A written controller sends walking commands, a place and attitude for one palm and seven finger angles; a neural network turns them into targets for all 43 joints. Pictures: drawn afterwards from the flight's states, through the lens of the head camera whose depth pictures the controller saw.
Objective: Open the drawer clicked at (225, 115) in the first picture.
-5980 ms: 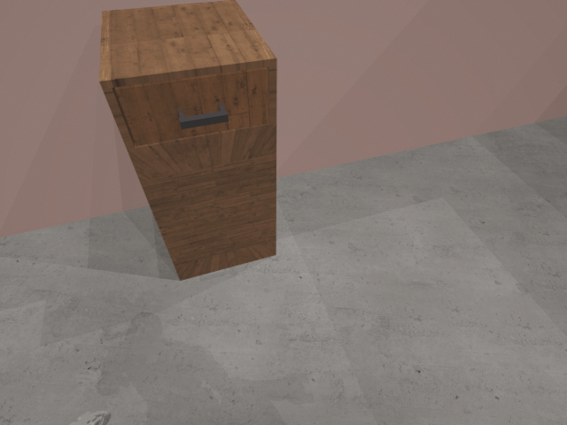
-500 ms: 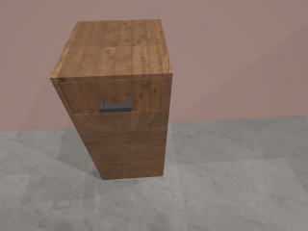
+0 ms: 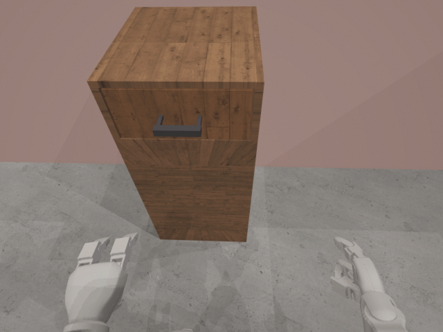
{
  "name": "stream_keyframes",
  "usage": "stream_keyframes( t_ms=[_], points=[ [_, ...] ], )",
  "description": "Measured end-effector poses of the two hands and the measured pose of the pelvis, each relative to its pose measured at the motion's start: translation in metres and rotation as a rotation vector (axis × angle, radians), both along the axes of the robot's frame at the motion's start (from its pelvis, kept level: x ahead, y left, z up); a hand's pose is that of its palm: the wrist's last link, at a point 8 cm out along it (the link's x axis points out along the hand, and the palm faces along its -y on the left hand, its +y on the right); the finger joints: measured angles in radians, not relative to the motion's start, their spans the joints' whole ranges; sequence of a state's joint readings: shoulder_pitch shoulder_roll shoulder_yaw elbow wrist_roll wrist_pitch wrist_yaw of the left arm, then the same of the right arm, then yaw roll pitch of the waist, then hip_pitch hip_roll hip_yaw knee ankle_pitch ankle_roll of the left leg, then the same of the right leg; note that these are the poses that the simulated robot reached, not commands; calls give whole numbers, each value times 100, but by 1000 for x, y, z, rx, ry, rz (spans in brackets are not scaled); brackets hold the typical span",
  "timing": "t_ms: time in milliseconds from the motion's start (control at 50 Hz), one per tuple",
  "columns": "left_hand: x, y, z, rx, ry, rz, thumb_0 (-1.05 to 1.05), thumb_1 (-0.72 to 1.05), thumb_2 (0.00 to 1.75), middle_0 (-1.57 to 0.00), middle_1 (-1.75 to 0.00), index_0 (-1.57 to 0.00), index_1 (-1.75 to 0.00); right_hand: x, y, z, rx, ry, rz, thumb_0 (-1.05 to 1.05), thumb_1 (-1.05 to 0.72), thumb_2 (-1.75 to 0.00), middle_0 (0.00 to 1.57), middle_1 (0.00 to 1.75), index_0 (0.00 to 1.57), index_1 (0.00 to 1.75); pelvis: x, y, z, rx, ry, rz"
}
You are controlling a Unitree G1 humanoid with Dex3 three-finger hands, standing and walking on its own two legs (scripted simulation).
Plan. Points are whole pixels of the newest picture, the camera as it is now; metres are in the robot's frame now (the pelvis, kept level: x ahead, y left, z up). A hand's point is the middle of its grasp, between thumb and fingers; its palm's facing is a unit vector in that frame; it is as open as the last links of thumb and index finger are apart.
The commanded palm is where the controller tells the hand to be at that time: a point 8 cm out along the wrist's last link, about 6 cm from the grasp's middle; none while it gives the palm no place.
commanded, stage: raise the hand with hooked fingers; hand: left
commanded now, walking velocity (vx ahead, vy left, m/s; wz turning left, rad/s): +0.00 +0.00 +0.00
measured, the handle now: (178, 125) +0.56 +0.20 +0.03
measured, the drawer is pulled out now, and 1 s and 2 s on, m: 0.00 0.00 0.00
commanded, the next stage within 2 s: move the hooked fingers above the handle in 1.46 s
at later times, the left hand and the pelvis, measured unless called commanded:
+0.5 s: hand (103, 232) +0.25 +0.25 +0.05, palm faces +0.04 -0.10 -0.99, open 11.7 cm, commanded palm +0.23 +0.25 +0.11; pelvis +0.01 +0.01 +0.02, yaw +1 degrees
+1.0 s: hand (85, 175) +0.31 +0.28 +0.12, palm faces +0.07 -0.08 -0.99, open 13.8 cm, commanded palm +0.29 +0.28 +0.19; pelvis +0.02 +0.03 +0.04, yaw +2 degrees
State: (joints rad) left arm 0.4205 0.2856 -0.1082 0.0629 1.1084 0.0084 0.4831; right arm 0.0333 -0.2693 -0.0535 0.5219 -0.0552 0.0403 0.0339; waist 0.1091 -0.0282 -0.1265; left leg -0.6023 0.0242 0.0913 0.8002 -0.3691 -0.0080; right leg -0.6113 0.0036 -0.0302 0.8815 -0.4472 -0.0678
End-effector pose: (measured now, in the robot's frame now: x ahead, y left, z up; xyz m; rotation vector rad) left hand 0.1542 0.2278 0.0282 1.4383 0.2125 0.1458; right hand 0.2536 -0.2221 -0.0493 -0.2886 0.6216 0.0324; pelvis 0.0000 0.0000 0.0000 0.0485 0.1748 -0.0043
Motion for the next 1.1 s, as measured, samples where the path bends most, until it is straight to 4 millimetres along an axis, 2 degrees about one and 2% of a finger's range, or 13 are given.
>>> stream_keyframes(
  t_ms=[40,100,160,240,300,380,480,560,620,760,860,980,1100],
  points=[
    [-7,8,-1,25,-6,47,0,54,74,-24,-53,-24,-53,6,7,-4,-2,5,22,1,-91,-90,20,30,20,29,-1,-4,-2,-6,-6,20],
    [-1,21,7,49,-40,92,0,46,71,-26,-58,-25,-58,7,18,-12,8,25,43,1,-91,-90,20,30,20,29,-3,-9,-4,-16,-21,47],
    [17,27,23,57,-69,98,0,39,68,-26,-62,-26,-62,-2,28,-21,34,61,50,1,-91,-90,20,30,20,29,-3,-11,-2,-23,-38,60],
    [46,23,43,44,-71,63,0,30,64,-27,-68,-26,-68,-24,34,-30,75,130,22,1,-91,-90,20,30,20,30,0,-10,6,-22,-52,50],
    [60,18,53,26,-42,30,0,23,61,-27,-73,-26,-73,-44,30,-34,89,187,-16,1,-91,-90,20,30,20,30,4,-7,13,-17,-58,31],
    [67,16,60,18,-23,-15,0,14,57,-28,-79,-27,-78,-65,16,-39,71,248,-72,1,-91,-90,21,30,20,30,9,-2,19,-15,-64,15],
    [71,23,70,24,-59,-32,0,2,52,-29,-86,-28,-86,-78,-2,-40,23,292,-126,1,-91,-90,20,30,20,30,12,6,22,-18,-70,15],
    [79,31,79,35,-100,-18,0,-7,48,-30,-92,-29,-92,-74,-7,-37,3,287,-146,1,-91,-90,20,30,20,30,13,13,23,-22,-78,20],
    [87,35,89,35,-122,-12,0,-14,45,-30,-97,-29,-96,-65,-3,-31,8,259,-150,1,-91,-90,20,30,20,29,14,18,25,-24,-89,21],
    [109,40,111,32,-122,-23,0,-30,38,-31,-107,-30,-107,-36,26,-12,55,179,-113,1,-91,-90,20,30,20,29,16,26,31,-28,-122,21],
    [121,46,127,37,-115,-29,0,-40,34,-32,-114,-31,-114,-22,49,-3,86,155,-67,1,-91,-90,20,30,20,29,18,30,35,-32,-141,25],
    [133,55,145,49,-104,-34,0,-46,31,-32,-118,-31,-118,-20,65,-3,96,178,-31,1,-91,-90,20,30,20,30,19,34,38,-36,-153,35],
    [145,61,162,60,-100,-62,0,-48,30,-32,-119,-31,-119,-30,63,-10,85,229,-35,1,-91,-90,20,30,20,30,20,36,40,-38,-156,41]
  ],
)
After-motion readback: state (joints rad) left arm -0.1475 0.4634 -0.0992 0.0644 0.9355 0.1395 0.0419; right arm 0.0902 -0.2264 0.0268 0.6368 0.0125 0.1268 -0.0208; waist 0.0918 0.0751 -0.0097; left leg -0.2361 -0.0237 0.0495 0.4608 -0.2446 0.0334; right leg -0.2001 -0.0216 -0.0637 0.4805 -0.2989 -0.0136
